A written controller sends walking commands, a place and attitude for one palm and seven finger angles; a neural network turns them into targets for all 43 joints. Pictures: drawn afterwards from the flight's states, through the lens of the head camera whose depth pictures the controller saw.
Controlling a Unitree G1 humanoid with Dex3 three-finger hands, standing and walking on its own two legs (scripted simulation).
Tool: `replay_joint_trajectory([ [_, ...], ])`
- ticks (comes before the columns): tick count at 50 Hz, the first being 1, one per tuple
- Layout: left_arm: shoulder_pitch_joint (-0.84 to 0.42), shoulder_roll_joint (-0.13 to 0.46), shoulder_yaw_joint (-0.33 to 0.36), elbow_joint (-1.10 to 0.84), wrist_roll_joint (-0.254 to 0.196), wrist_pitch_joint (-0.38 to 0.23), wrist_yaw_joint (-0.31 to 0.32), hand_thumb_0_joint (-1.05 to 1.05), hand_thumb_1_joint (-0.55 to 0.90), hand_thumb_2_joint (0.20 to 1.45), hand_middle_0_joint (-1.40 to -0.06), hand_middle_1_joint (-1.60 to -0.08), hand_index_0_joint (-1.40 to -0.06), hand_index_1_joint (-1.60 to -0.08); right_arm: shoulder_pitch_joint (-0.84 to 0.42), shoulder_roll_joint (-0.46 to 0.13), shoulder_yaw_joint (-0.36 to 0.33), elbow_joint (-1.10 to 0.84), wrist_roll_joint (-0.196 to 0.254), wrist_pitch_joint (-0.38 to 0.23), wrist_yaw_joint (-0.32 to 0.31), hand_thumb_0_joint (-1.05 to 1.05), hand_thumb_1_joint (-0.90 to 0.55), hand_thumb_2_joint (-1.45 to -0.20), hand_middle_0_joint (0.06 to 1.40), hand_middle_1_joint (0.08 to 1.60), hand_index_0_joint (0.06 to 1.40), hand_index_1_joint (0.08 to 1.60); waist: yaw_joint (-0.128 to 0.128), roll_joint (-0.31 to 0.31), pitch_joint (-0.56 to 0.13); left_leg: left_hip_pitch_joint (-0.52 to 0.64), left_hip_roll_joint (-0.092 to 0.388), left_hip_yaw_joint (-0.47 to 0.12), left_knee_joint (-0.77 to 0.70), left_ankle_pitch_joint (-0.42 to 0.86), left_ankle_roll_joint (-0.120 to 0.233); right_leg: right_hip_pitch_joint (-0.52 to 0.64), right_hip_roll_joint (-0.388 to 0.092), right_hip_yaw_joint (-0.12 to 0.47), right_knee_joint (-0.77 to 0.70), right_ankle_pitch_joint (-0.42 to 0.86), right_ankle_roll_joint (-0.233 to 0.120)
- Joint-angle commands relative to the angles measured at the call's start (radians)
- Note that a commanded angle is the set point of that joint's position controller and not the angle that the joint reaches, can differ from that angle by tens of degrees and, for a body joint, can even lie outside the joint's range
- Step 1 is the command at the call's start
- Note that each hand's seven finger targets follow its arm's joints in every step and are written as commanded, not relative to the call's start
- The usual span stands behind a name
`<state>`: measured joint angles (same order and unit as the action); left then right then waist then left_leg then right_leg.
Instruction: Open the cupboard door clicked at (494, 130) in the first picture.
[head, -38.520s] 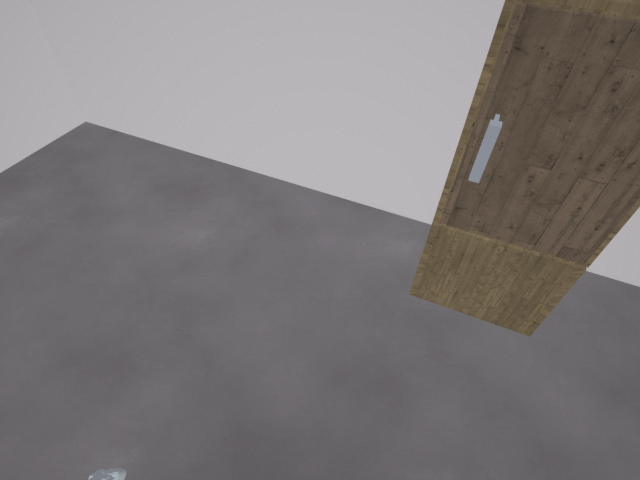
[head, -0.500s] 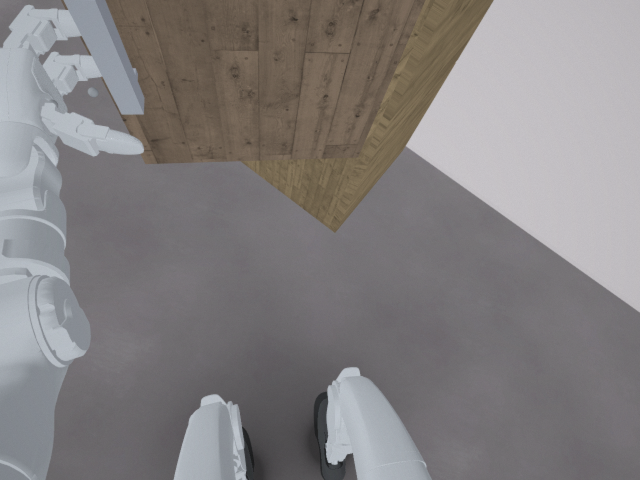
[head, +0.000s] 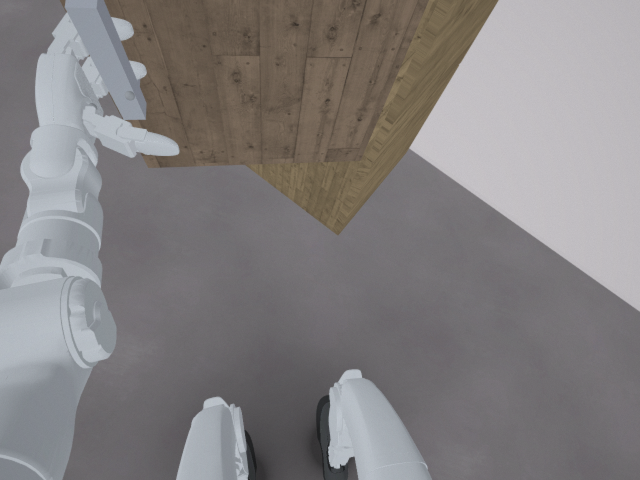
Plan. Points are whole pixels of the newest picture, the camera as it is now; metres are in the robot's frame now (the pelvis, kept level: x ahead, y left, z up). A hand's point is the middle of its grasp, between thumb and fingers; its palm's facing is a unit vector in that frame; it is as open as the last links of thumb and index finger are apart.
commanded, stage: slide the fingers in behind the handle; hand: left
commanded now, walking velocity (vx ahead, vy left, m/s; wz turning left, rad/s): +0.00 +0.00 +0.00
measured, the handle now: (114, 49) +0.61 +0.17 +0.06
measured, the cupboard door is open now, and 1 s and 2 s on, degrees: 44 44 66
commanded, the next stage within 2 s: close the thumb around the handle in 0.52 s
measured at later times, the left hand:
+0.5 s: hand (135, 93) +0.55 +0.15 +0.05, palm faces +0.00 -1.00 -0.03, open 14.1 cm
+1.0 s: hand (135, 93) +0.55 +0.15 +0.05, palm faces +0.00 -1.00 -0.03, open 10.1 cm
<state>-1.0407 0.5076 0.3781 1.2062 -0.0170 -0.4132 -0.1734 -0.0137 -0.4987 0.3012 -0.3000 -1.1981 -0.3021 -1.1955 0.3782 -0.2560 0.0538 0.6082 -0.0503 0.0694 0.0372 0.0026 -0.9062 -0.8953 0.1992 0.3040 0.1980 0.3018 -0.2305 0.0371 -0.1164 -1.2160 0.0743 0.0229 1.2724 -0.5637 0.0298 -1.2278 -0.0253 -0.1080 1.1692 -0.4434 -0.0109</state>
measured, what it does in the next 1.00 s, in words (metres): stands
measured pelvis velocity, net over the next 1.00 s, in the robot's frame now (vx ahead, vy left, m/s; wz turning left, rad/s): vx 0.00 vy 0.00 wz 0.01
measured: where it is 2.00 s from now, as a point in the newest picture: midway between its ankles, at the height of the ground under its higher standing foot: (290, 474)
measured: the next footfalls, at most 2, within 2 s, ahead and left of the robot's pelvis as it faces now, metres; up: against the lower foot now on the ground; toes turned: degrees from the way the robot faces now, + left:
none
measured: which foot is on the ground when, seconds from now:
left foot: down 0.00-1.00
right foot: down 0.00-1.00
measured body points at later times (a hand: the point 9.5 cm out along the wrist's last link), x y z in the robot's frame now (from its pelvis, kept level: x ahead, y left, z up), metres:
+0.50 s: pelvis +0.00 +0.00 +0.00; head +0.18 +0.02 +0.41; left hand +0.55 +0.20 +0.06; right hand -0.01 -0.26 -0.11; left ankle +0.01 +0.10 -0.62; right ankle +0.05 -0.12 -0.62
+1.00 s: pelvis +0.00 +0.00 +0.00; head +0.18 +0.02 +0.41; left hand +0.55 +0.20 +0.06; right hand +0.00 -0.26 -0.11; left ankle +0.01 +0.10 -0.62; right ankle +0.05 -0.12 -0.62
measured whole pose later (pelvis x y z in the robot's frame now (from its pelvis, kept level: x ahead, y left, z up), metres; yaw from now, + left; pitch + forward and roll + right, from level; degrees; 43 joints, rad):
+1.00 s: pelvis +0.00 +0.00 +0.00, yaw +1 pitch +29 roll -4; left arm -1.05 0.48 0.33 1.22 -0.03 -0.44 -0.13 -0.01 0.10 0.56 -0.34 -1.26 -0.32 -1.26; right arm 0.38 -0.26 0.04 0.62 -0.06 0.07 0.04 0.00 -0.91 -0.90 0.20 0.30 0.20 0.30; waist -0.22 0.04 -0.12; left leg -1.21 0.06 0.01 1.27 -0.57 0.03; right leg -1.22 -0.03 -0.11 1.17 -0.45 -0.01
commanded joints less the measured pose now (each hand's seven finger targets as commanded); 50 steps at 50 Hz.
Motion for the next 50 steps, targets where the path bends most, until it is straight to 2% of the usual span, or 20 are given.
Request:
replay_joint_trajectory([
  [1, -0.469, 0.201, 0.014, -0.221, -0.013, -0.085, 0.019, 0.000, -0.500, 0.300, -0.300, -1.200, -0.300, -1.200, 0.220, -0.192, -0.070, -0.021, -0.002, -0.006, -0.007, 0.000, -0.900, -0.900, 0.200, 0.300, 0.200, 0.300, -0.024, 0.153, -0.583, 0.405, -0.044, -0.095, -0.136, 0.463, -0.008, 0.312, 0.062, 0.057, -0.106, 0.309, -0.009],
  [2, -0.460, 0.209, 0.021, -0.220, -0.011, -0.087, 0.022, 0.000, -0.500, 0.300, -0.300, -1.200, -0.300, -1.200, 0.218, -0.192, -0.071, -0.024, -0.001, -0.007, -0.007, 0.000, -0.900, -0.900, 0.200, 0.300, 0.200, 0.300, -0.016, 0.161, -0.591, 0.399, -0.045, -0.091, -0.135, 0.456, -0.008, 0.319, 0.063, 0.061, -0.107, 0.306, -0.010],
  [3, -0.449, 0.178, -0.002, -0.194, -0.012, -0.082, 0.021, 0.000, -0.500, 0.300, -0.300, -1.200, -0.300, -1.200, 0.215, -0.188, -0.070, -0.023, 0.001, -0.007, -0.006, 0.000, -0.900, -0.900, 0.200, 0.300, 0.200, 0.300, -0.026, 0.133, -0.567, 0.379, -0.048, -0.087, -0.137, 0.439, -0.005, 0.321, 0.063, 0.061, -0.112, 0.301, -0.009],
  [8, -0.464, 0.188, 0.002, -0.198, -0.004, -0.084, 0.029, 0.000, -0.500, 0.300, -0.300, -1.200, -0.300, -1.200, 0.219, -0.190, -0.071, -0.021, -0.001, -0.007, -0.006, 0.000, -0.900, -0.900, 0.200, 0.300, 0.200, 0.300, -0.025, 0.136, -0.568, 0.370, -0.049, -0.083, -0.135, 0.431, -0.004, 0.328, 0.061, 0.065, -0.111, 0.301, -0.009],
  [14, -0.486, 0.144, -0.031, -0.205, -0.014, -0.090, 0.025, 0.000, -0.500, 0.300, -0.300, -1.200, -0.300, -1.200, 0.223, -0.192, -0.074, -0.014, -0.003, -0.008, -0.006, 0.000, -0.900, -0.900, 0.200, 0.300, 0.200, 0.300, -0.035, 0.175, -0.576, 0.436, -0.044, -0.100, -0.139, 0.461, -0.009, 0.273, 0.061, 0.055, -0.108, 0.291, -0.013],
  [15, -0.476, 0.163, -0.012, -0.201, -0.013, -0.089, 0.027, 0.000, -0.500, 0.300, -0.300, -1.200, -0.300, -1.200, 0.224, -0.194, -0.075, -0.011, -0.003, -0.006, -0.006, 0.000, -0.900, -0.900, 0.200, 0.300, 0.200, 0.300, -0.027, 0.173, -0.582, 0.438, -0.043, -0.100, -0.138, 0.472, -0.012, 0.276, 0.060, 0.053, -0.107, 0.296, -0.012],
  [17, -0.488, 0.123, -0.046, -0.196, -0.012, -0.086, 0.027, 0.000, -0.500, 0.300, -0.300, -1.200, -0.300, -1.200, 0.220, -0.191, -0.075, -0.010, -0.003, -0.005, -0.005, 0.000, -0.900, -0.900, 0.200, 0.300, 0.200, 0.300, -0.040, 0.163, -0.565, 0.431, -0.044, -0.102, -0.138, 0.459, -0.011, 0.264, 0.061, 0.053, -0.110, 0.286, -0.010],
  [19, -0.487, 0.144, -0.026, -0.186, -0.012, -0.088, 0.032, 0.000, -0.500, 0.300, -0.300, -1.200, -0.300, -1.200, 0.225, -0.194, -0.075, -0.010, -0.004, -0.007, -0.006, 0.000, -0.900, -0.900, 0.200, 0.300, 0.200, 0.300, -0.040, 0.138, -0.566, 0.410, -0.046, -0.099, -0.135, 0.442, -0.005, 0.279, 0.063, 0.056, -0.110, 0.285, -0.011],
  [20, -0.494, 0.179, -0.007, -0.197, -0.007, -0.091, 0.034, 0.000, -0.500, 0.300, -0.300, -1.200, -0.300, -1.200, 0.226, -0.197, -0.074, -0.008, -0.004, -0.006, -0.007, 0.000, -0.900, -0.900, 0.200, 0.300, 0.200, 0.300, -0.032, 0.159, -0.580, 0.412, -0.046, -0.098, -0.136, 0.450, -0.008, 0.288, 0.060, 0.058, -0.108, 0.292, -0.011],
  [23, -0.469, 0.142, -0.031, -0.194, -0.008, -0.092, 0.031, 0.000, -0.500, 0.300, -0.300, -1.200, -0.300, -1.200, 0.220, -0.191, -0.075, -0.012, -0.003, -0.003, -0.005, 0.000, -0.900, -0.900, 0.200, 0.300, 0.200, 0.300, -0.026, 0.158, -0.578, 0.413, -0.048, -0.096, -0.139, 0.452, -0.010, 0.298, 0.061, 0.058, -0.110, 0.296, -0.012],
  [24, -0.486, 0.124, -0.046, -0.198, -0.011, -0.094, 0.030, 0.000, -0.500, 0.300, -0.300, -1.200, -0.300, -1.200, 0.223, -0.190, -0.075, -0.010, -0.004, -0.005, -0.005, 0.000, -0.900, -0.900, 0.200, 0.300, 0.200, 0.300, -0.037, 0.161, -0.572, 0.427, -0.046, -0.100, -0.139, 0.457, -0.008, 0.280, 0.062, 0.054, -0.108, 0.294, -0.013],
  [28, -0.482, 0.129, -0.043, -0.191, -0.010, -0.090, 0.033, 0.000, -0.500, 0.300, -0.300, -1.200, -0.300, -1.200, 0.219, -0.192, -0.077, -0.007, -0.003, -0.005, -0.005, 0.000, -0.900, -0.900, 0.200, 0.300, 0.200, 0.300, -0.037, 0.147, -0.562, 0.408, -0.048, -0.096, -0.140, 0.433, -0.008, 0.288, 0.061, 0.057, -0.116, 0.283, -0.010],
  [31, -0.489, 0.119, -0.051, -0.214, -0.009, -0.100, 0.034, 0.000, -0.500, 0.300, -0.300, -1.200, -0.300, -1.200, 0.224, -0.192, -0.078, -0.005, -0.006, -0.005, -0.004, 0.000, -0.900, -0.900, 0.200, 0.300, 0.200, 0.300, -0.033, 0.172, -0.594, 0.458, -0.045, -0.107, -0.141, 0.475, -0.012, 0.270, 0.060, 0.052, -0.109, 0.294, -0.013],
  [33, -0.475, 0.116, -0.053, -0.190, -0.011, -0.093, 0.034, 0.000, -0.388, 0.348, -0.308, -1.212, -0.308, -1.212, 0.218, -0.190, -0.076, -0.004, -0.004, -0.004, -0.003, 0.000, -0.900, -0.900, 0.200, 0.300, 0.200, 0.300, -0.034, 0.162, -0.561, 0.427, -0.047, -0.098, -0.142, 0.454, -0.012, 0.279, 0.060, 0.053, -0.115, 0.289, -0.012],
  [38, -0.469, 0.123, -0.045, -0.188, -0.009, -0.095, 0.035, 0.000, -0.108, 0.468, -0.328, -1.242, -0.328, -1.242, 0.218, -0.189, -0.077, -0.005, -0.004, -0.004, -0.004, 0.000, -0.900, -0.900, 0.200, 0.300, 0.200, 0.300, -0.031, 0.146, -0.570, 0.404, -0.051, -0.092, -0.140, 0.450, -0.008, 0.311, 0.061, 0.059, -0.116, 0.306, -0.012],
  [39, -0.476, 0.120, -0.046, -0.180, -0.011, -0.095, 0.035, 0.000, -0.052, 0.492, -0.332, -1.248, -0.332, -1.248, 0.223, -0.190, -0.076, -0.002, -0.004, -0.005, -0.006, 0.000, -0.900, -0.900, 0.200, 0.300, 0.200, 0.300, -0.042, 0.128, -0.559, 0.401, -0.049, -0.094, -0.139, 0.449, -0.004, 0.302, 0.063, 0.057, -0.114, 0.306, -0.012],
  [40, -0.488, 0.127, -0.048, -0.187, -0.008, -0.097, 0.034, 0.000, 0.004, 0.516, -0.336, -1.254, -0.336, -1.254, 0.220, -0.190, -0.075, -0.001, -0.004, -0.004, -0.007, 0.000, -0.900, -0.900, 0.200, 0.300, 0.200, 0.300, -0.039, 0.160, -0.550, 0.410, -0.048, -0.096, -0.141, 0.453, -0.008, 0.288, 0.060, 0.057, -0.113, 0.302, -0.012],
  [43, -0.471, 0.130, -0.041, -0.184, -0.010, -0.094, 0.033, 0.000, 0.172, 0.588, -0.348, -1.272, -0.348, -1.272, 0.221, -0.190, -0.077, -0.003, -0.004, -0.002, -0.006, 0.000, -0.900, -0.900, 0.200, 0.300, 0.200, 0.300, -0.038, 0.138, -0.572, 0.414, -0.048, -0.095, -0.136, 0.461, -0.007, 0.300, 0.061, 0.057, -0.113, 0.309, -0.011],
  [47, -0.478, 0.128, -0.043, -0.194, -0.012, -0.097, 0.030, 0.000, 0.396, 0.684, -0.364, -1.296, -0.364, -1.296, 0.220, -0.191, -0.078, -0.004, -0.005, -0.001, -0.007, 0.000, -0.900, -0.900, 0.200, 0.300, 0.200, 0.300, -0.034, 0.162, -0.577, 0.435, -0.047, -0.100, -0.137, 0.477, -0.012, 0.282, 0.060, 0.053, -0.108, 0.308, -0.013],
  [50, -0.477, 0.093, -0.067, -0.202, -0.014, -0.100, 0.029, 0.000, 0.564, 0.756, -0.376, -1.314, -0.376, -1.314, 0.222, -0.191, -0.081, 0.000, -0.005, -0.001, -0.004, 0.000, -0.900, -0.900, 0.200, 0.300, 0.200, 0.300, -0.036, 0.177, -0.584, 0.475, -0.043, -0.110, -0.138, 0.503, -0.017, 0.251, 0.059, 0.048, -0.108, 0.304, -0.014],
])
